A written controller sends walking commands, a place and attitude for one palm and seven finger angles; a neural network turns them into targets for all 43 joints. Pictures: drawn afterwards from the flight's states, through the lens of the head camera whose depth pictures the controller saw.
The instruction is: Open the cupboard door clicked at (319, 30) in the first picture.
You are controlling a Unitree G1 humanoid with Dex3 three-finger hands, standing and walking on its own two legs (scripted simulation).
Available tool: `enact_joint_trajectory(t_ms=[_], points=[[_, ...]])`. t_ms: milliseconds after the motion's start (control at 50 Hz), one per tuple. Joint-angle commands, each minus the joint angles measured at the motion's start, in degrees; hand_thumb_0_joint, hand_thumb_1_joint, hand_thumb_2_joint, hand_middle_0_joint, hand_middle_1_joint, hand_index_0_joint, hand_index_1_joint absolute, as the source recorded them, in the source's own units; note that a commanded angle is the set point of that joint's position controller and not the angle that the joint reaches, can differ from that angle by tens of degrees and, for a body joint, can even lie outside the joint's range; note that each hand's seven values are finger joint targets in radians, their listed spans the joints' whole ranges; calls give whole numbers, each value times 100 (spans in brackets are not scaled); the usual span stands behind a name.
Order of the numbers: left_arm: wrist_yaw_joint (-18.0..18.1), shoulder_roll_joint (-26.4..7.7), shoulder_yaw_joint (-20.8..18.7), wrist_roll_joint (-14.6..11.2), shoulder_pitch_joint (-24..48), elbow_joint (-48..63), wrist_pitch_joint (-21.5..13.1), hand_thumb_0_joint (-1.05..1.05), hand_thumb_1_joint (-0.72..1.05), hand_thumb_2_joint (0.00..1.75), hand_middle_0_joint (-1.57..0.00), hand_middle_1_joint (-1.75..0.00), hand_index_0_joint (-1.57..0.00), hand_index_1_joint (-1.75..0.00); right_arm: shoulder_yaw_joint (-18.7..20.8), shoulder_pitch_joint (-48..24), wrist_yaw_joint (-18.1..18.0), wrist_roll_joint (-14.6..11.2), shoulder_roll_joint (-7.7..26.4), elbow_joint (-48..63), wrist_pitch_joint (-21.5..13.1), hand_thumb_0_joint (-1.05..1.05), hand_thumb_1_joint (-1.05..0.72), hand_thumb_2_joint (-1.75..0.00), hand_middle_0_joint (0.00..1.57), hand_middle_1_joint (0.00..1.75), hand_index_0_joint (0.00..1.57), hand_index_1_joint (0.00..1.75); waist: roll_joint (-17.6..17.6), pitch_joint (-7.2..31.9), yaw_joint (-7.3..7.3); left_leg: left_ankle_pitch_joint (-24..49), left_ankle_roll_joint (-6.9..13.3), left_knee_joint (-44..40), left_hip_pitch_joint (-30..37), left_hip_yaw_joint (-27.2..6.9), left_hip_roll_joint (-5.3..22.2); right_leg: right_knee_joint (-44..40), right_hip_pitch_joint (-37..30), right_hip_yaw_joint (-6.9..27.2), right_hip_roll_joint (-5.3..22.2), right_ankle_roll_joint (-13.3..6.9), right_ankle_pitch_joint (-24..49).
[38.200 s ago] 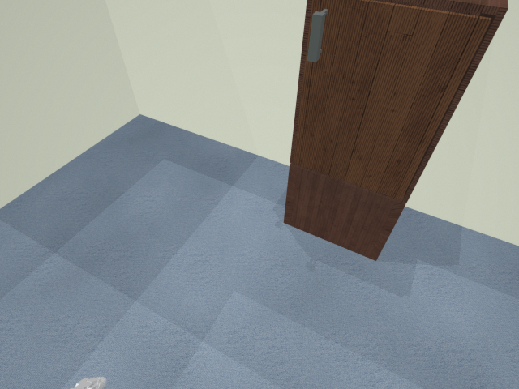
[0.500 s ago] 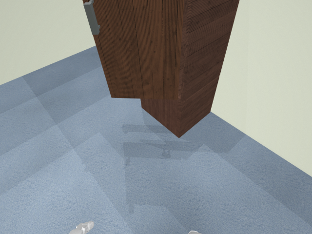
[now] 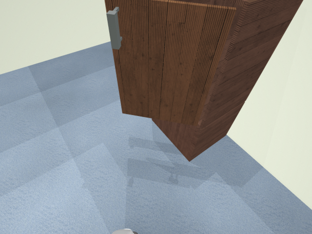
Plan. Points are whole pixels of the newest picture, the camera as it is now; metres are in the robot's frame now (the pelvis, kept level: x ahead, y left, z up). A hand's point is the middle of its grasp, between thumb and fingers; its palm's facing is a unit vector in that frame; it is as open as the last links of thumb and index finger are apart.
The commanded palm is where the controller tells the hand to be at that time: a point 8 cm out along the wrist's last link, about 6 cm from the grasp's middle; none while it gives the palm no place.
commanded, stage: take the last steps up to it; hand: left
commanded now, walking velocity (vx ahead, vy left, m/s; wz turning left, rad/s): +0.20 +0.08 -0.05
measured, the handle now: (116, 28) +0.71 +0.23 +0.16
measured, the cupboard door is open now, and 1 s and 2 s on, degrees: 43 43 43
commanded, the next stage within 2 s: come to a stop and stand still in 0.12 s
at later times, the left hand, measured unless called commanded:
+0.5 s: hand (98, 195) +0.24 +0.22 -0.17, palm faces -0.04 -0.97 -0.23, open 7.3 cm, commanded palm none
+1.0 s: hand (64, 225) +0.15 +0.29 -0.17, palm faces +0.00 -0.95 -0.30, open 7.4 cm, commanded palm none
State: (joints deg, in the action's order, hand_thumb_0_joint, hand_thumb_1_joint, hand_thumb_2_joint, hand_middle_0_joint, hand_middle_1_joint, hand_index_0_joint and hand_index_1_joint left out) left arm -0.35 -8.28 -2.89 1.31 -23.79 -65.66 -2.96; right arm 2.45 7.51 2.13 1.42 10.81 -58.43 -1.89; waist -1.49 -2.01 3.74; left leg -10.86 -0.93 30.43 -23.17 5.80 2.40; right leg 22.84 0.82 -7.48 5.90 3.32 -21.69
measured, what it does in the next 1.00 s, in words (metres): walks ahead: left foot, then right foot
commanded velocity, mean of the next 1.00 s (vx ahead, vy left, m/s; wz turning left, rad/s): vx -0.09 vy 0.00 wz -0.01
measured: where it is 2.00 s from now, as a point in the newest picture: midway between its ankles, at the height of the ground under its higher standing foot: outside the picture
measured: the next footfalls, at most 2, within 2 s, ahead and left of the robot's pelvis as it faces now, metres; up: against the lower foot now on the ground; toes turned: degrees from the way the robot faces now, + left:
left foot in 0.02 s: +0.15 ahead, +0.15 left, +0.00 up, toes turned +2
right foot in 0.44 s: +0.20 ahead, -0.08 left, +0.00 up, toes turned -6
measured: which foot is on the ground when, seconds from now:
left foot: up 0.00-0.00, down 0.02-1.00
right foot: down 0.00-0.02, up 0.04-0.42, down 0.44-0.74, up 0.76-0.96, down 0.98-1.00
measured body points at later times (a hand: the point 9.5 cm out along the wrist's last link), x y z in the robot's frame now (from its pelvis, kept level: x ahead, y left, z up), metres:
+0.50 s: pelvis +0.14 +0.03 -0.01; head +0.16 +0.02 +0.44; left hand +0.24 +0.27 -0.15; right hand +0.10 -0.19 -0.17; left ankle +0.09 +0.12 -0.73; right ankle +0.16 -0.08 -0.73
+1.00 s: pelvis +0.10 +0.08 -0.01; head +0.10 +0.06 +0.44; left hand +0.15 +0.34 -0.15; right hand +0.18 -0.15 -0.16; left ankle +0.11 +0.15 -0.73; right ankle +0.09 -0.04 -0.74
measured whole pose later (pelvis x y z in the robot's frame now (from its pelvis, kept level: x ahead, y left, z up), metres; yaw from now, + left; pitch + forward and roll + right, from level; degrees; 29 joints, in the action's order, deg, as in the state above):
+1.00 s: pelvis +0.10 +0.08 -0.01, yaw -5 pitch +0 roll +1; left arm 1.8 -11.8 -1.8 1.0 -15.5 -57.7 1.4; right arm 0.8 12.6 -1.2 1.3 10.1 -51.2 -0.3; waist 2.1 0.1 1.8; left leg -18.3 4.0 34.8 -16.4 8.0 -1.4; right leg 36.1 16.5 -0.3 1.9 -0.9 -19.3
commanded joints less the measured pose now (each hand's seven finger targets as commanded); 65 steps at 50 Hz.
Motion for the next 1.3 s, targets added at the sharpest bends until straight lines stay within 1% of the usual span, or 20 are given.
enact_joint_trajectory(t_ms=[0, 20, 100, 240, 320, 380, 440, 500, 540, 660, 680, 720, 740, 760, 800, 860, 960, 980, 1040, 1280], points=[[53, -434, -57, -71, -79, 527, -68, 0, 90, 90, -20, -30, -20, -30, 374, 2194, -245, 88, 1424, -196, -126, 0, -90, -90, 20, 30, 20, 30, 2037, 1191, -1011, 646, 1043, -1012, 3519, -2515, 1821, 3659, 2901, -276, -373, -311, -1229], [90, -432, -47, -39, 256, 673, -38, 0, 90, 90, -20, -30, -20, -30, 346, 2197, -317, 43, 1432, -194, -51, 0, -90, -90, 20, 30, 20, 30, 1710, 1093, -1017, 818, 1273, -1261, 3338, -2590, 2027, 4614, 3273, 338, -271, -436, -1309], [28, -303, -57, 23, 552, 617, 79, 0, 90, 90, -20, -30, -20, -30, 69, 1068, -363, 17, 567, 150, -170, 0, -90, -90, 20, 30, 20, 30, 859, -55, -479, 665, 1076, -1787, 1237, -1499, 1519, 4808, 3157, 674, 238, -412, 23], [67, -111, 6, -11, 649, 740, 227, 0, 90, 90, -20, -30, -20, -30, -25, 1174, -415, 31, 393, 43, -222, 0, -90, -90, 20, 30, 20, 30, 285, 173, -267, 2987, 1076, -1634, 1258, -635, 1295, 2810, 2409, 565, 36, -258, 627], [150, -318, 34, -28, 689, 736, 305, 0, 90, 90, -20, -30, -20, -30, -39, 983, -484, 5, 515, -44, -66, 0, -90, -90, 20, 30, 20, 30, 613, 304, -238, 3961, 858, -989, 1349, -541, 1304, 1670, 1550, 419, -243, -320, 808], [181, -691, -28, -10, 711, 833, 344, 0, 90, 90, -20, -30, -20, -30, 0, 1005, -501, -48, 490, -111, 80, 0, -90, -90, 20, 30, 20, 30, 462, -11, -202, 3203, 537, -476, 1155, -627, 1080, 722, 1201, 611, -176, -415, 1921], [203, -1164, -77, -22, 784, 887, 303, 0, 90, 90, -20, -30, -20, -30, 74, 1445, -453, -125, 328, -142, 234, 0, -90, -90, 20, 30, 20, 30, -180, 257, -416, 625, -42, 375, 690, -206, 99, 858, 941, 1544, 1066, -1218, 5503], [305, -1174, -117, -34, 884, 905, 307, 0, 90, 90, -20, -30, -20, -30, 83, 1384, -430, -144, 141, -122, 369, 0, -90, -90, 20, 30, 20, 30, -1145, 687, -348, -2017, -102, 1660, 334, -210, -242, 315, 480, 1834, 1459, -1695, 6158], [365, -1179, -168, -13, 969, 955, 315, 0, 90, 90, -20, -30, -20, -30, 111, 1056, -442, -150, 217, -7, 408, 0, -90, -90, 20, 30, 20, 30, -1068, 804, -226, -2506, -110, 2305, -11, -526, -252, 233, 144, 1855, 1506, -1791, 6504], [296, -1135, -217, -35, 1457, 1069, 371, 0, 90, 90, -20, -30, -20, -30, 109, 1381, -384, -106, 91, -165, 403, 0, -90, -90, 20, 30, 20, 30, -588, 726, -550, -551, -198, -77, 1129, -289, -198, 532, 943, 1336, 950, -1098, 3992], [269, -1000, -188, -51, 1448, 1077, 392, 0, 90, 90, -20, -30, -20, -30, 121, 1494, -377, -74, 164, -193, 367, 0, -90, -90, 20, 30, 20, 30, -201, 696, -579, 89, -97, -613, 1608, -456, 56, 778, 1396, 1137, 660, -820, 2818], [235, -567, -118, -113, 1334, 1221, 497, 0, 90, 90, -20, -30, -20, -30, 228, 1034, -424, 36, 855, 153, 304, 0, -90, -90, 20, 30, 20, 30, 1824, 381, -428, 1747, 904, -1385, 1020, -2239, 1751, 1973, 2052, 442, -343, -191, -676], [430, -767, 40, -170, 899, 1024, 403, 0, 90, 90, -20, -30, -20, -30, 320, 495, -363, -90, 1034, 524, 227, 0, -90, -90, 20, 30, 20, 30, 1964, 1083, -377, 3427, 569, -90, 1509, -745, 1208, 2523, 1877, 767, -177, -508, -307], [393, -873, 9, -74, 1042, 1322, 496, 0, 90, 90, -20, -30, -20, -30, 224, 519, -351, 4, 794, 862, 242, 0, -90, -90, 20, 30, 20, 30, 2688, 927, -348, 2256, 679, -624, 1062, -1261, 1097, 2664, 2132, 447, -470, -488, -782], [293, -747, 10, 33, 1232, 1327, 469, 0, 90, 90, -20, -30, -20, -30, 117, 493, -379, 54, 598, 980, 247, 0, -90, -90, 20, 30, 20, 30, 2066, 19, -379, 1462, 753, -794, 399, -1253, 1065, 2704, 2306, 462, -434, -464, -517], [235, -523, 46, -6, 972, 1266, 361, 0, 90, 90, -20, -30, -20, -30, 96, 841, -398, 31, 722, 1027, 160, 0, -90, -90, 20, 30, 20, 30, 552, 101, -330, 1683, 852, -765, 821, -1388, 1140, 1956, 2126, 460, -457, -422, -324], [236, -848, 116, -3, 770, 1170, 253, 0, 90, 90, -20, -30, -20, -30, 15, 792, -369, -62, 545, 1047, 65, 0, -90, -90, 20, 30, 20, 30, 56, 172, -408, 177, 415, -554, 910, -893, 413, 468, 1794, 1350, 13, -698, 980], [233, -908, 128, -5, 844, 1195, 246, 0, 90, 90, -20, -30, -20, -30, 10, 837, -351, -48, 524, 1010, 47, 0, -90, -90, 20, 30, 20, 30, 520, 130, -467, 4, 406, -776, 1002, -968, 352, 457, 1865, 1359, 45, -746, 955], [224, -855, 151, 2, 870, 1171, 283, 0, 90, 90, -20, -30, -20, -30, 44, 850, -332, -30, 696, 894, 88, 0, -90, -90, 20, 30, 20, 30, -387, -35, -472, -895, 445, -1049, 908, -1065, 468, 433, 1988, 1174, -150, -612, 341], [192, -846, 184, -12, 575, 993, 208, 0, 90, 90, -20, -30, -20, -30, -94, 1074, -311, -20, 521, 427, 56, 0, -90, -90, 20, 30, 20, 30, 0, -117, -427, -1044, 374, -1253, 858, -870, 302, -165, 1905, 1387, 8, -650, -143]])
